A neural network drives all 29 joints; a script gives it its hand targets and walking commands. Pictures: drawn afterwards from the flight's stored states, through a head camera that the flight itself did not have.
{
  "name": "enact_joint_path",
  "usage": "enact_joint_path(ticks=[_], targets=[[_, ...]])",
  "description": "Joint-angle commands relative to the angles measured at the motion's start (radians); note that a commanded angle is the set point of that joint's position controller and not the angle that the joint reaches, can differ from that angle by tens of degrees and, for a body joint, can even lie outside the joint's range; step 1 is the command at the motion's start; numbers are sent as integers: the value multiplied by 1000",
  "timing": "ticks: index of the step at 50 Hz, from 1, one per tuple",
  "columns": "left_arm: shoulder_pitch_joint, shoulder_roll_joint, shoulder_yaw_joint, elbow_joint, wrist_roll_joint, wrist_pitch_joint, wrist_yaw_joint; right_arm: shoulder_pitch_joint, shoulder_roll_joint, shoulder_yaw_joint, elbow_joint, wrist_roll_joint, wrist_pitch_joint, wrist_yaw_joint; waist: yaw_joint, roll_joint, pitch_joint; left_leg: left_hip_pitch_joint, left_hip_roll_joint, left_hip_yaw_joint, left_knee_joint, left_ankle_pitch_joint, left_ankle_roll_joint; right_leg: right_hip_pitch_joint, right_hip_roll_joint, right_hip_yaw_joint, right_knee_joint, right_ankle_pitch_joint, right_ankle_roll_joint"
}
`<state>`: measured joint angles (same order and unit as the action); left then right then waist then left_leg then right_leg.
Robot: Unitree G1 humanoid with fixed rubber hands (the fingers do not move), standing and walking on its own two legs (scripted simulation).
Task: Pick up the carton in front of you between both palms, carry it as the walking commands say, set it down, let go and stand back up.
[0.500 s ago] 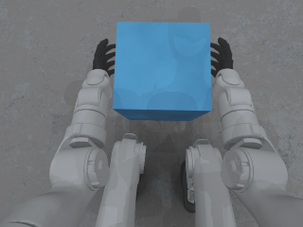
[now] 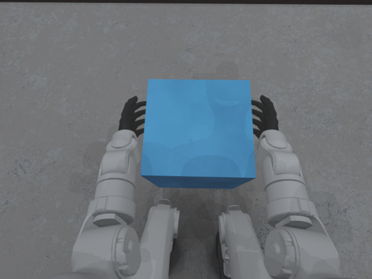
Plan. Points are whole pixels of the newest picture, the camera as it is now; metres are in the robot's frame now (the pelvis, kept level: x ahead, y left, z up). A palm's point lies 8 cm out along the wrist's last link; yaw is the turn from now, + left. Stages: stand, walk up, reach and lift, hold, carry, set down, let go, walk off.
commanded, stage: reach and lift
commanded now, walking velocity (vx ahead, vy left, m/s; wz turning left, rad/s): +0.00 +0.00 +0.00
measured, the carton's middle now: (196, 142) +0.42 +0.03 -0.11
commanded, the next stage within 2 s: hold in 1.90 s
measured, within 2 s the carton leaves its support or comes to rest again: neither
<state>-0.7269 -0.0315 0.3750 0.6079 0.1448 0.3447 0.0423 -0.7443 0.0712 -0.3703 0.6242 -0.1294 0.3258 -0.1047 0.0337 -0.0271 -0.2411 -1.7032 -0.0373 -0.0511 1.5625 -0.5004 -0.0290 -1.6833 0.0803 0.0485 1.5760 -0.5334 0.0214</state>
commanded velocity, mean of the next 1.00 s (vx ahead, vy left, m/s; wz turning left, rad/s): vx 0.00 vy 0.00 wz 0.00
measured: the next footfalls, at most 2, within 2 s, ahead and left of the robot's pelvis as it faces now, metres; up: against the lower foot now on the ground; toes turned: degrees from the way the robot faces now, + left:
none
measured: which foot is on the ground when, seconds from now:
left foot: down 0.00-1.00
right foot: down 0.00-1.00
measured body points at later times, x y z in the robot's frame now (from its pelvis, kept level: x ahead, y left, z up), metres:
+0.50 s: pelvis +0.05 +0.00 +0.14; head +0.13 +0.01 +0.59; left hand +0.39 +0.17 +0.11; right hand +0.40 -0.14 +0.11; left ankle +0.09 +0.13 -0.53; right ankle +0.08 -0.12 -0.53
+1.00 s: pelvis +0.06 +0.00 +0.21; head +0.02 +0.00 +0.66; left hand +0.36 +0.16 +0.23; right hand +0.37 -0.14 +0.23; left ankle +0.09 +0.13 -0.53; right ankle +0.08 -0.12 -0.53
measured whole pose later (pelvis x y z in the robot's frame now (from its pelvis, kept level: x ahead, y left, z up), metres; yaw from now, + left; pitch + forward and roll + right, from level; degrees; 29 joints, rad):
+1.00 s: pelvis +0.06 +0.00 +0.21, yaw +1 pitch -4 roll +0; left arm -0.31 -0.16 0.30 0.41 0.29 0.61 -0.01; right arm -0.32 0.17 -0.32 0.43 -0.29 0.59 0.00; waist 0.01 -0.01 -0.03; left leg -0.20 -0.02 -0.07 0.49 -0.22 -0.01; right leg -0.18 0.03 0.08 0.50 -0.25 0.00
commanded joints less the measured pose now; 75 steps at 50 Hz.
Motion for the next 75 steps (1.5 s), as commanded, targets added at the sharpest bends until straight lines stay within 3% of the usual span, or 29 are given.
enact_joint_path(ticks=[1, 11, 25, 36, 40, 44, 51, 59, 75], targets=[[-577, -1070, -590, 0, -139, -9, -253, -556, 1097, 593, 31, 122, -7, 252, 14, 10, -772, 602, -124, 69, -224, 218, 12, 474, 109, -57, -261, 185, 2], [-409, -1091, -587, 7, -103, -26, -241, -379, 1100, 564, 44, 78, -22, 267, -5, 36, -619, 831, -112, 20, -430, 256, 22, 671, 89, -14, -458, 226, -14], [-177, -1101, -650, -60, -92, -7, -238, -145, 1098, 633, -28, 73, 5, 286, -15, 29, -408, 1200, -83, -33, -734, 404, 34, 1052, 51, 39, -759, 389, -26], [-45, -1103, -707, -173, -111, 111, -255, -9, 1092, 686, -138, 82, 125, 313, -25, 29, -216, 1489, -62, -38, -977, 536, 29, 1361, 20, 51, -1010, 533, -24], [-24, -1100, -722, -226, -116, 172, -264, 6, 1079, 701, -197, 91, 188, 324, -29, 19, -123, 1570, -54, -41, -1065, 520, 29, 1449, 11, 48, -1099, 524, -22], [-17, -1076, -667, -223, -92, 225, -272, 17, 1060, 650, -191, 67, 242, 334, -30, 16, 7, 1588, -49, -34, -1131, 419, 33, 1478, 4, 43, -1163, 439, -27], [-132, -1070, -571, -171, -46, 243, -294, -102, 1057, 553, -135, 28, 257, 361, -22, 27, 88, 1583, -40, -17, -1159, 260, 43, 1458, -8, 29, -1191, 274, -38], [-202, -1093, -600, -198, -56, 237, -299, -167, 1073, 577, -166, 35, 250, 362, -30, 23, 0, 1625, -41, -15, -1157, 288, 39, 1499, -4, 23, -1186, 301, -34], [-52, -1059, -640, -300, -78, 269, -282, -22, 1031, 616, -269, 57, 282, 347, -27, 28, -12, 1709, -48, -22, -1192, 491, 28, 1583, 7, 29, -1222, 491, -24]])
